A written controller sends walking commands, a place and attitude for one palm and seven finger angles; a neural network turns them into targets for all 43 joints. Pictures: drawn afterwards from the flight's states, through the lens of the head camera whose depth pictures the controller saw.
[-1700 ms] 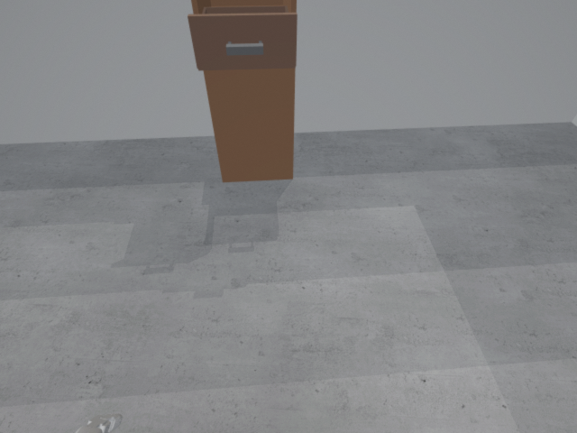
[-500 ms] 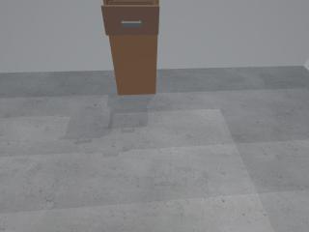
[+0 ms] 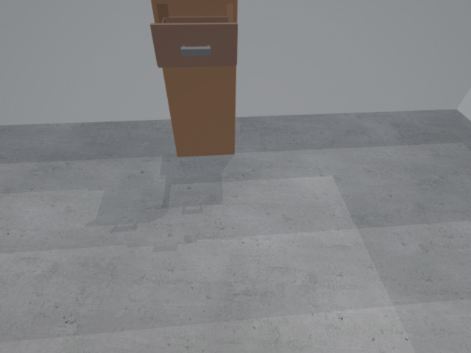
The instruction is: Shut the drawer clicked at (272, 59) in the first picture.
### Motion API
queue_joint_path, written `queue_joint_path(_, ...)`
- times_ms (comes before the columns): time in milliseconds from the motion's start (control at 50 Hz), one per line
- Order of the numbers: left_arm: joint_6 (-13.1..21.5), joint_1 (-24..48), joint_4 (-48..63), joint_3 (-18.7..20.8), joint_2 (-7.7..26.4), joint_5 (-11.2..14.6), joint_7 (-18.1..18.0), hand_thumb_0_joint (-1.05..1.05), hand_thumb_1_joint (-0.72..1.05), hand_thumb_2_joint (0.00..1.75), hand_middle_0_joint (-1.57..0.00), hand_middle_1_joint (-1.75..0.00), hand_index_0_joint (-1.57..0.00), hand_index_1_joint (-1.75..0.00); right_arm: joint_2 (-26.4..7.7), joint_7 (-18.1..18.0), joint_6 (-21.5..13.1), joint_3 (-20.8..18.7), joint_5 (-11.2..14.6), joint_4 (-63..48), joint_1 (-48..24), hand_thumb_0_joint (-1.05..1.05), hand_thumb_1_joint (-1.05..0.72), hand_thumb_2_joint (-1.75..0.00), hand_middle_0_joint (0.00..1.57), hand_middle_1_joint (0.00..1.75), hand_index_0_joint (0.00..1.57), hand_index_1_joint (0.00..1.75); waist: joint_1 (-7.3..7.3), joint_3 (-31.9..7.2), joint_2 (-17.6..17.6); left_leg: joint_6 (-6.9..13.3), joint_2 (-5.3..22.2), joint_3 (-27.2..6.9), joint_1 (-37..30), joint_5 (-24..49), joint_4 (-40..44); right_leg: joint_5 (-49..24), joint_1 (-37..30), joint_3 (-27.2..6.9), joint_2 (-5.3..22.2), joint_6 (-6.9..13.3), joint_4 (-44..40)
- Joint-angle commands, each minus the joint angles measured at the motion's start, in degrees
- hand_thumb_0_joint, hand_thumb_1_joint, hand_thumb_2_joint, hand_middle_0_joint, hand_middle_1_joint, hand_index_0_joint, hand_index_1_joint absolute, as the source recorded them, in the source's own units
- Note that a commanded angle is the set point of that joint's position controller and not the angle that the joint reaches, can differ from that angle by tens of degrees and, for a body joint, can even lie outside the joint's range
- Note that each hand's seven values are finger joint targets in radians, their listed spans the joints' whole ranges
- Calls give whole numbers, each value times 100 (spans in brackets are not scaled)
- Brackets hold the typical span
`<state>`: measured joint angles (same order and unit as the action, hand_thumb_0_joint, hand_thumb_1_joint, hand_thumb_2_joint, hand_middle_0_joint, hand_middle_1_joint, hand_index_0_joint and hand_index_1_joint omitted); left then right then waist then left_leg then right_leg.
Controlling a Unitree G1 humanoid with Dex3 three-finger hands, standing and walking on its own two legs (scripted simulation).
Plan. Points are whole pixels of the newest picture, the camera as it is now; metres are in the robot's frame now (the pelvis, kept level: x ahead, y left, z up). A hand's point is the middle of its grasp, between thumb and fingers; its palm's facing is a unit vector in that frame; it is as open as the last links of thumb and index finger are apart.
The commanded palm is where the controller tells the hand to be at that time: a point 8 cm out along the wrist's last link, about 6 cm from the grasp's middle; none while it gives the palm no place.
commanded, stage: walk to a spot facing it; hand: left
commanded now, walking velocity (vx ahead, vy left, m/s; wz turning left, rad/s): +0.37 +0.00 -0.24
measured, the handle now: (196, 49) +1.16 +0.23 +0.04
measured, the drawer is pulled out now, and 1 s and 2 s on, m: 0.27 0.27 0.27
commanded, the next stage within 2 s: turn to face it in 1.18 s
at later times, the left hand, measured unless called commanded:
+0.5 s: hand out of the picture +0.03 +0.18 -0.18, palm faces +0.04 -0.99 -0.12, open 7.4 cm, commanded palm none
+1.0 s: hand (201, 205) +0.55 +0.14 -0.17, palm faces -0.31 -0.93 -0.17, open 7.4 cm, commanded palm none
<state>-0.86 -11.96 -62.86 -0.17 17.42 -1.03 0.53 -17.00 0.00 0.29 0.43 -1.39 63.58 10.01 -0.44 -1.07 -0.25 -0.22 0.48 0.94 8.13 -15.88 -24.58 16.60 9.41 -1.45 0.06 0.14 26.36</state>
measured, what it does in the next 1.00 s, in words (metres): walks ahead, turning right: left foot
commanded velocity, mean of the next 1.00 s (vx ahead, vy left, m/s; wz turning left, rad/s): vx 0.37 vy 0.00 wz -0.25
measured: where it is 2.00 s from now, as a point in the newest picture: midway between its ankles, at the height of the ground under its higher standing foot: (258, 278)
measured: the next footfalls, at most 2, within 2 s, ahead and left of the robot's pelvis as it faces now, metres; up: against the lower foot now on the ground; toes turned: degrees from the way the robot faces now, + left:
left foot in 0.48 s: +0.30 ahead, +0.13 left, +0.00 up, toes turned +4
right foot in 1.04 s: +0.52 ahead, -0.15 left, +0.00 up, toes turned -24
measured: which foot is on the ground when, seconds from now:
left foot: down 0.00-0.18, up 0.20-0.46, down 0.48-1.00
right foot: down 0.00-0.50, up 0.52-1.00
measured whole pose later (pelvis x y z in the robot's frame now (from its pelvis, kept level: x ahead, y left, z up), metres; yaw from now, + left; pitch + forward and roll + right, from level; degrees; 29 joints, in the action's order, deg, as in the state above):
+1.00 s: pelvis +0.38 +0.00 -0.01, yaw -15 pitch -1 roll +1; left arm 0.2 -5.2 -55.9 3.5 10.0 -1.6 2.1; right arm -7.7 -1.1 -4.1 -1.9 -1.8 66.2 28.1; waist 4.2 4.3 -0.1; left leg -1.3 3.3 18.3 -5.1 -24.6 -21.6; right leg 11.4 29.0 7.3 4.2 2.8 37.7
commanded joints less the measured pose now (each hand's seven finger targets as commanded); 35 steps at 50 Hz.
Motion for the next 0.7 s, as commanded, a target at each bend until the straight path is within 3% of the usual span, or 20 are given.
queue_joint_path(0, 56, -321, 346, 177, 526, -54, 31, 0, 90, 90, -20, -30, -20, -30, -793, -12, -85, -232, -9, -276, 240, 0, -90, -90, 20, 30, 20, 30, 17, 991, 242, 382, 802, -818, 612, -2210, 788, 1509, 1014, -467, 180, 271, -172)
queue_joint_path(60, 172, -554, 401, 208, 260, -42, 58, 0, 90, 90, -20, -30, -20, -30, -791, -43, -181, -304, 11, -270, 603, 0, -90, -90, 20, 30, 20, 30, 43, 802, 549, 617, 1151, -1093, 284, -1634, 705, 782, 1096, -156, 0, 290, 521)
queue_joint_path(100, 241, -876, 357, 245, 189, -48, 57, 0, 90, 90, -20, -30, -20, -30, -695, -34, -216, -332, 34, -333, 555, 0, -90, -90, 20, 30, 20, 30, -116, 708, 414, 575, 1081, -851, 608, -1484, 292, 810, 684, -214, 71, 326, 322)
queue_joint_path(120, 275, -1170, 279, 286, 265, -55, 33, 0, 90, 90, -20, -30, -20, -30, -534, -27, -243, -323, 51, -397, 443, 0, -90, -90, 20, 30, 20, 30, -250, 778, 93, 435, 813, -501, 1108, -1276, -305, 872, 245, -679, 287, 445, -25)
queue_joint_path(140, 316, -1547, 130, 360, 455, -63, -13, 0, 90, 90, -20, -30, -20, -30, -252, -14, -272, -282, 65, -508, 234, 0, -90, -90, 20, 30, 20, 30, -404, 883, -820, 186, 320, 129, 2054, -1105, -1421, 815, -485, -1731, 842, 740, -627)
queue_joint_path(160, 372, -2148, -60, 441, 709, -44, -76, 0, 90, 90, -20, -30, -20, -30, -67, 6, -325, -245, 54, -724, -141, 0, -90, -90, 20, 30, 20, 30, -584, 921, -1654, 22, 51, 619, 3041, -1434, -2588, 13, -1190, -3064, 1674, 1201, -1292)
queue_joint_path(180, 402, -2534, -168, 449, 708, -16, -135, 0, 90, 90, -20, -30, -20, -30, -153, -5, -356, -264, 30, -877, -517, 0, -90, -90, 20, 30, 20, 30, -724, 1032, -1499, 29, 224, 287, 3561, -1750, -3339, -1040, -1453, -3406, 1990, 1494, -1292)
queue_joint_path(200, 445, -2580, -202, 422, 514, -32, -180, 0, 90, 90, -20, -30, -20, -30, -126, -5, -403, -274, 23, -912, -569, 0, -90, -90, 20, 30, 20, 30, -656, 967, -1112, 26, 368, 105, 3827, -1484, -3696, -2058, -1740, -3191, 1946, 1611, -1070)
queue_joint_path(240, 461, -2335, -154, 405, 339, -87, -235, 0, 90, 90, -20, -30, -20, -30, 60, 29, -422, -294, 48, -895, -546, 0, -90, -90, 20, 30, 20, 30, -454, 787, -436, 14, 577, 28, 3704, -1423, -3554, -2176, -1693, -2484, 1842, 1496, -830)
queue_joint_path(340, 490, -1858, -106, 354, 73, -84, -218, 0, 90, 90, -20, -30, -20, -30, 412, 162, -340, -281, 99, -938, -546, 0, -90, -90, 20, 30, 20, 30, -111, 948, -777, -6, 457, 457, 2341, -332, -2276, -1695, -273, -1307, 1236, 986, -1288)
queue_joint_path(380, 500, -1683, -124, 379, 107, -66, -201, 0, 90, 90, -20, -30, -20, -30, 456, 165, -371, -290, 115, -873, -303, 0, -90, -90, 20, 30, 20, 30, 65, 823, -765, 43, 231, 745, 1413, 82, -1655, -2040, 64, -945, 1013, 811, -1170)
queue_joint_path(420, 513, -1555, -141, 426, 125, -10, -198, 0, 90, 90, -20, -30, -20, -30, 296, 66, -421, -348, 91, -569, 693, 0, -90, -90, 20, 30, 20, 30, 530, 397, -563, 118, 4, 844, -82, 710, -949, -2936, 359, -564, 731, 622, -104)
queue_joint_path(440, 519, -1593, -145, 417, 21, 6, -179, 0, 90, 90, -20, -30, -20, -30, 31, -26, -447, -419, 72, -287, 1549, 0, -90, -90, 20, 30, 20, 30, 823, -188, -194, 182, 200, 627, -1115, 756, -739, -2903, 540, -426, 544, 504, 1021)
queue_joint_path(460, 499, -1872, -95, 397, -295, 68, -129, 0, 90, 90, -20, -30, -20, -30, -539, -91, -470, -585, -24, -110, 2228, 0, -90, -90, 20, 30, 20, 30, 984, -867, 1063, 507, 1417, -937, -2272, 334, -462, -1228, 1494, -23, 55, 296, 2656)
queue_joint_path(480, 491, -1903, 74, 347, -540, 68, -95, 0, 90, 90, -20, -30, -20, -30, -965, -89, -457, -673, -9, -111, 2581, 0, -90, -90, 20, 30, 20, 30, 912, -1065, 1927, 1004, 2705, -2870, -2311, -86, 673, 1483, 2293, 106, -354, 189, 4409)
queue_joint_path(500, 483, -1677, 156, 371, -477, 24, -125, 0, 90, 90, -20, -30, -20, -30, -823, -109, -397, -638, 31, -229, 2063, 0, -90, -90, 20, 30, 20, 30, 736, -590, 1119, 1219, 2877, -3090, -1680, -826, 1108, 1377, 2509, -217, 17, 294, 4929)
queue_joint_path(540, 410, -1103, 158, 369, -601, -49, -68, 0, 90, 90, -20, -30, -20, -30, -100, -106, -448, -473, 23, -404, 1139, 0, -90, -90, 20, 30, 20, 30, 404, 702, 490, 931, 2384, -2007, 35, -1006, 1378, 472, 2694, -99, 492, 259, 5102)
queue_joint_path(560, 346, -1154, 144, 392, -661, -89, -23, 0, 90, 90, -20, -30, -20, -30, 150, -110, -490, -391, 6, -433, 966, 0, -90, -90, 20, 30, 20, 30, 217, 945, 425, 781, 2165, -1449, 546, -716, 1428, 236, 2482, -77, 589, 218, 4980)
queue_joint_path(620, 176, -1375, 155, 372, -834, -112, 22, 0, 90, 90, -20, -30, -20, -30, 360, -121, -599, -338, 17, -339, 950, 0, -90, -90, 20, 30, 20, 30, -96, 807, 490, 736, 1812, -328, 916, 60, 1449, -111, 2194, 41, 664, 117, 4511)
queue_joint_path(680, 100, -1025, 384, 413, -789, -117, 60, 0, 90, 90, -20, -30, -20, -30, 400, -123, -652, -371, 28, -331, 1066, 0, -90, -90, 20, 30, 20, 30, -139, 857, 483, 813, 1718, 29, 657, 416, 1663, -667, 2642, 77, 747, 12, 4164)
